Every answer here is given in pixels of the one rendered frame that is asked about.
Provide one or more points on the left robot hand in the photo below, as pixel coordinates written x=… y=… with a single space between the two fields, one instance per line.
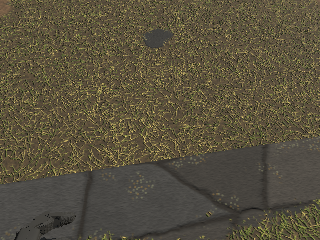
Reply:
x=44 y=223

